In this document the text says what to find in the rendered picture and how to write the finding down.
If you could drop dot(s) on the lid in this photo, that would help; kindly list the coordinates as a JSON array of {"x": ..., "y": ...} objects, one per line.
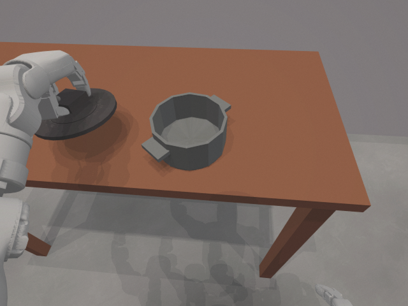
[{"x": 91, "y": 115}]

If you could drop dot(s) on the table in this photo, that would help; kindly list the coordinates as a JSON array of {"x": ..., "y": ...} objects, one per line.
[{"x": 286, "y": 144}]

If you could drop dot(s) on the pot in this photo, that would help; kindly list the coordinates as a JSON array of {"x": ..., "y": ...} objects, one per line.
[{"x": 189, "y": 130}]

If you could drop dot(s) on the robot left forearm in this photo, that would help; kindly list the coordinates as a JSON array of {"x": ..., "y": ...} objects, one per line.
[{"x": 22, "y": 84}]

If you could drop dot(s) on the robot right hand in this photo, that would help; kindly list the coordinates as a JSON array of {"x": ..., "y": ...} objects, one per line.
[{"x": 331, "y": 295}]

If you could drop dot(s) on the knob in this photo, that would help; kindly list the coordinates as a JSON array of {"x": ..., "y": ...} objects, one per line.
[{"x": 72, "y": 99}]

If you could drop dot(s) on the left robot upper arm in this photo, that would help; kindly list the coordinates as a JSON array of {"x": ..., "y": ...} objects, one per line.
[{"x": 14, "y": 225}]

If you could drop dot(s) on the robot left hand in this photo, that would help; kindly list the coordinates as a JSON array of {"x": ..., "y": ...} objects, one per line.
[{"x": 57, "y": 65}]

